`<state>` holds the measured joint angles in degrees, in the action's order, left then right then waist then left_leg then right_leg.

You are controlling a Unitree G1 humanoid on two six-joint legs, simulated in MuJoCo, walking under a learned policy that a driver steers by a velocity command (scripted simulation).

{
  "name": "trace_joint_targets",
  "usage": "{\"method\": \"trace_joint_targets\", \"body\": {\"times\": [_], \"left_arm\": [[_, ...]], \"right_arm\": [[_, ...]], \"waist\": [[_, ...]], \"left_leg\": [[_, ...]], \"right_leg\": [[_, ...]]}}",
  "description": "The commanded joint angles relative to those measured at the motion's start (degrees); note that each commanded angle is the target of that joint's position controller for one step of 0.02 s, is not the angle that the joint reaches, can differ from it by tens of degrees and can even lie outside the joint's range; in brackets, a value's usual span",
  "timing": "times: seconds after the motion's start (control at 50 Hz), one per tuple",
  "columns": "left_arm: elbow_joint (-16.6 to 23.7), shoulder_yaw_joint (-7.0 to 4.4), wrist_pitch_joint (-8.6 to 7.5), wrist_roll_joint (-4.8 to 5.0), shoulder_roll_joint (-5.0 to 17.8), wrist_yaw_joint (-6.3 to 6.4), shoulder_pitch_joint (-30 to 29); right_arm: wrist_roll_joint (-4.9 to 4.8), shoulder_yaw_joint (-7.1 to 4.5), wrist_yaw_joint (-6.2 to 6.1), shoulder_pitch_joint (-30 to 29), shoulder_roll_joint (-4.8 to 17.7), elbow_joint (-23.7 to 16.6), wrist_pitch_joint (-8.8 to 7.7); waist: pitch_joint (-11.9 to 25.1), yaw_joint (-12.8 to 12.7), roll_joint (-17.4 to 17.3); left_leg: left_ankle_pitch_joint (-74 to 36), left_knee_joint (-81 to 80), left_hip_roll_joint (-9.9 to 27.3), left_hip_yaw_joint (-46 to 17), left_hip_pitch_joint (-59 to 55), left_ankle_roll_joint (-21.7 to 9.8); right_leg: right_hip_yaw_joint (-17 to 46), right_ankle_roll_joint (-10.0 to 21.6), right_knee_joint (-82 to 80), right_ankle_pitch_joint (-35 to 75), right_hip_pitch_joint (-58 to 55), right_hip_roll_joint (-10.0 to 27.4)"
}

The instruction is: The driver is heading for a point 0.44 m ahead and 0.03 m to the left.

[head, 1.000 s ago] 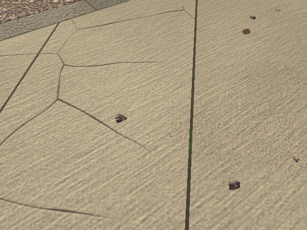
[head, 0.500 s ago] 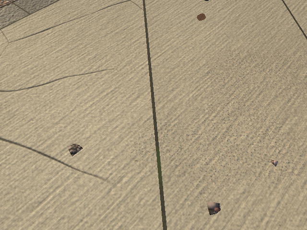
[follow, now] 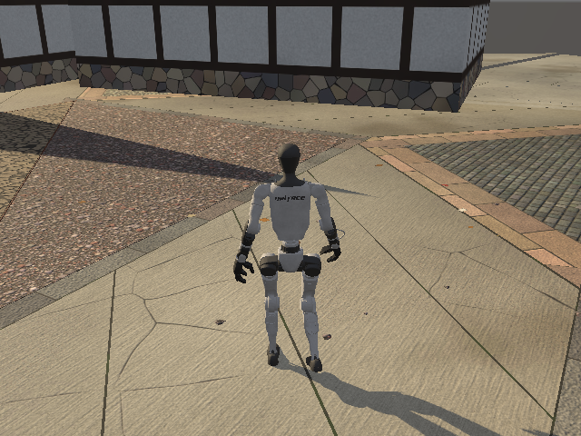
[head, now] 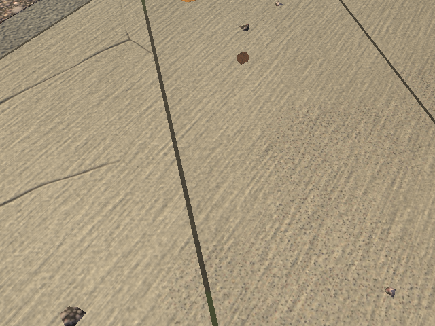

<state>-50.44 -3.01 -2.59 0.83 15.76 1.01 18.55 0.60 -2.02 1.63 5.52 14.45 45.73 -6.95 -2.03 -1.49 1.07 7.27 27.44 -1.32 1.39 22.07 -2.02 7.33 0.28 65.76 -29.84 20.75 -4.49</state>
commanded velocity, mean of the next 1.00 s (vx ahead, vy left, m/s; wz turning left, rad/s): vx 0.06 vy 0.00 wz -0.03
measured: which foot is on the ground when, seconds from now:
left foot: down 0.00-1.00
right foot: up 0.00-0.24, down 0.26-1.00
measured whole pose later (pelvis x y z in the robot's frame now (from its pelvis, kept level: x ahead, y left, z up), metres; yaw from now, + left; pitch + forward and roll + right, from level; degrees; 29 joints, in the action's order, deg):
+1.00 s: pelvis +0.10 -0.02 +0.00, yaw +0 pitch -2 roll +0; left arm -61.5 -2.8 0.5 0.3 12.3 2.1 8.8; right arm 0.1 -1.1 -2.1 13.4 12.6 61.0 0.1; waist -2.0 0.4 -0.2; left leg 18.4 29.5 0.6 1.1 9.3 0.2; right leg 1.6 0.1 30.7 -15.8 13.3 -0.3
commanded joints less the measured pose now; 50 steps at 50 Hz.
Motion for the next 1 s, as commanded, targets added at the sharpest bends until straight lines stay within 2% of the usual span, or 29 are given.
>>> {"method": "trace_joint_targets", "body": {"times": [0.02,0.04,0.06,0.1,0.12,0.16,0.22,0.24,0.26,0.28,0.3,0.32,0.34,0.36,0.42,0.54,0.7,0.94,0.96,1.0], "left_arm": [[3.90,-1.63,0.77,-0.67,5.01,0.66,0.68],[3.52,-1.19,1.25,-0.61,3.06,0.74,1.73],[3.49,-0.83,1.46,-0.58,1.80,0.87,2.01],[3.84,-0.35,1.67,-0.82,1.06,1.09,0.72],[3.83,-0.35,1.85,-0.84,1.46,1.13,-0.07],[3.80,-0.66,2.44,-0.78,2.74,1.15,-1.75],[3.86,-1.01,2.95,-1.22,3.16,1.19,-4.01],[4.11,-1.13,2.97,-1.78,3.64,1.29,-5.02],[4.66,-1.42,2.90,-2.20,5.30,1.54,-5.65],[5.15,-1.97,2.99,-1.80,8.33,1.88,-6.27],[4.29,-2.12,3.16,-0.99,8.24,1.80,-7.55],[4.24,-1.74,3.09,-0.75,5.27,1.35,-8.52],[3.89,-1.37,2.84,-1.16,3.96,1.12,-8.80],[3.58,-1.28,2.43,-1.46,3.91,0.93,-8.99],[1.97,-1.38,1.38,-1.01,4.13,0.74,-8.29],[-0.60,-1.33,1.39,-0.76,4.23,0.78,-9.26],[-4.23,-1.16,1.89,-0.73,3.68,0.89,-10.15],[-8.75,-0.78,2.59,-0.81,2.77,1.19,-10.30],[-9.64,-0.61,2.68,-0.82,2.13,1.20,-9.22],[-10.16,-1.03,2.80,-0.17,3.11,1.31,-8.58]], "right_arm": [[0.51,-0.62,0.07,2.40,4.49,-0.82,0.50],[0.87,-0.49,0.14,1.59,4.16,-0.20,0.54],[1.08,-0.64,0.00,1.19,4.87,0.31,0.65],[0.76,-1.17,-0.55,0.86,6.88,1.31,1.21],[0.49,-1.35,-0.76,1.29,7.59,1.85,1.58],[0.05,-1.37,-1.00,2.00,8.08,2.92,2.33],[-0.52,-0.85,-1.10,1.36,7.18,3.95,3.23],[-0.74,-0.48,-1.06,2.82,6.17,4.69,3.35],[-0.22,0.02,-1.03,4.66,4.89,5.29,3.29],[0.72,0.01,-0.90,7.90,4.68,5.85,3.11],[0.55,0.23,-1.06,10.56,3.46,6.39,3.30],[0.49,0.23,-1.42,7.94,4.24,6.47,3.74],[0.22,0.06,-1.75,6.21,4.83,6.26,4.18],[0.12,0.03,-2.09,6.03,4.82,6.43,4.61],[0.19,-0.11,-2.51,6.83,5.36,7.10,5.23],[-0.29,-0.32,-2.85,6.54,5.37,8.65,5.96],[-0.35,-0.42,-3.41,6.98,5.24,10.84,6.75],[-0.25,-0.05,-3.84,8.89,4.21,13.54,6.61],[-0.27,0.08,-3.86,10.29,3.57,14.37,6.64],[-0.98,-0.49,-4.11,10.42,5.05,14.33,6.79]], "waist": [[6.47,0.14,-4.54],[6.48,-0.67,-6.42],[7.07,-1.02,-7.64],[9.35,-1.02,-8.29],[10.38,-0.64,-8.14],[10.55,-0.01,-7.60],[7.22,-0.54,-6.77],[5.76,-0.46,-5.76],[5.27,0.22,-3.55],[5.22,2.90,1.04],[5.29,4.78,5.96],[3.37,2.88,4.69],[2.22,2.29,3.76],[2.19,2.31,3.57],[3.92,2.31,2.86],[4.77,2.23,0.49],[3.36,2.22,-0.88],[0.64,1.86,-0.74],[1.78,1.88,-0.77],[-1.46,1.68,-1.97]], "left_leg": [[-34.55,-8.57,15.66,-13.82,-13.79,-10.81],[-36.81,-9.56,13.77,-10.75,-10.80,-10.61],[-39.52,-9.96,13.01,-8.67,-9.50,-10.90],[-41.32,-9.91,12.64,-6.47,-8.91,-11.05],[-39.70,-10.10,12.77,-6.18,-9.29,-10.98],[-31.61,-10.62,13.03,-6.40,-9.35,-10.59],[-11.74,-10.42,11.69,-7.10,-6.00,-8.46],[-4.16,-10.02,10.09,-7.25,-5.11,-6.35],[2.82,-8.79,8.32,-7.08,-3.54,-3.77],[10.03,-6.90,4.68,-4.85,-1.10,-1.60],[11.42,-7.05,2.15,-2.06,-2.74,-0.24],[9.65,-6.03,1.75,-0.95,-4.99,0.70],[7.78,-5.25,1.86,-0.87,-5.15,0.85],[5.70,-4.69,2.20,-1.07,-5.64,0.76],[0.10,-3.42,2.85,-1.49,-7.83,0.67],[-4.18,-1.88,3.14,-1.44,-10.25,1.11],[-3.12,-2.25,3.31,-1.40,-11.05,1.50],[2.36,-4.02,3.25,-1.29,-9.41,1.68],[8.36,-4.50,2.74,-0.78,-9.76,1.51],[26.11,-4.65,2.49,-1.68,-6.61,-0.57]], "right_leg": [[-0.52,-1.73,-2.36,4.35,9.14,7.78],[-1.98,-2.32,-7.10,6.06,5.57,7.69],[-3.10,-2.94,-11.61,7.26,3.19,7.48],[-4.08,-3.49,-19.76,11.67,-1.32,7.37],[-4.43,-3.56,-22.61,14.66,-2.99,7.15],[-4.71,-3.30,-26.82,18.47,-5.36,6.93],[-5.58,-1.44,-36.31,23.34,-10.30,6.50],[-4.84,-0.47,-40.76,26.46,-12.04,6.97],[-1.51,0.74,-42.17,31.96,-14.76,10.02],[0.85,2.50,-40.28,37.63,-17.03,13.13],[0.81,4.24,-39.81,29.93,-14.20,12.79],[-0.04,3.57,-40.71,23.63,-10.30,10.61],[-0.58,2.56,-40.94,23.70,-9.13,9.67],[-1.09,1.91,-40.48,26.42,-9.14,9.14],[-1.87,1.77,-38.43,33.74,-10.92,8.69],[-2.34,2.35,-37.19,38.06,-11.88,8.25],[-3.25,2.24,-38.06,34.76,-11.42,7.29],[-4.25,1.51,-40.23,27.07,-10.54,6.18],[-4.94,1.56,-40.52,20.69,-10.92,5.48],[-6.37,2.57,-39.10,-0.75,-6.67,3.50]]}}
